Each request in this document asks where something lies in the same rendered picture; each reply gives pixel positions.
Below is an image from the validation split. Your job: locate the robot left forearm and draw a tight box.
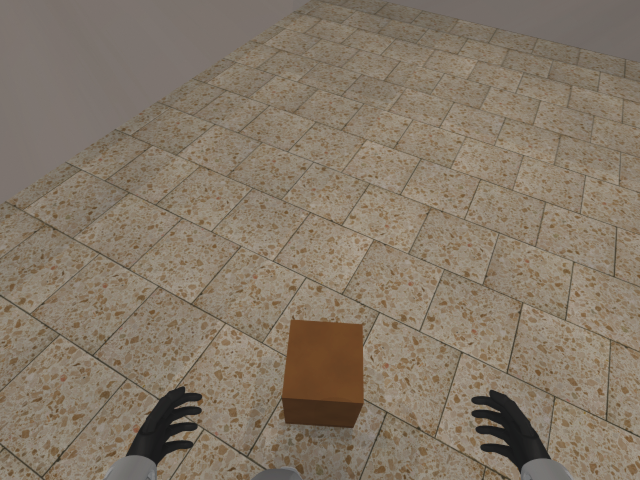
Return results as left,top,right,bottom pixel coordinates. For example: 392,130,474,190
103,455,157,480

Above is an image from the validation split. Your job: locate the carton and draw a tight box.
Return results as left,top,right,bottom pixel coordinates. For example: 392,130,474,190
282,319,364,428

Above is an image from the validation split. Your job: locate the robot right forearm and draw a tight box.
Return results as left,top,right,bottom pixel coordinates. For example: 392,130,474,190
521,458,574,480

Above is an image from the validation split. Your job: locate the right robot hand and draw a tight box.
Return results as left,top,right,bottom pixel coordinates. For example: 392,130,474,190
471,390,552,474

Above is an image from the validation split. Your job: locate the left robot hand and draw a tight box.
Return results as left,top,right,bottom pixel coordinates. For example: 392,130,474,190
125,386,202,467

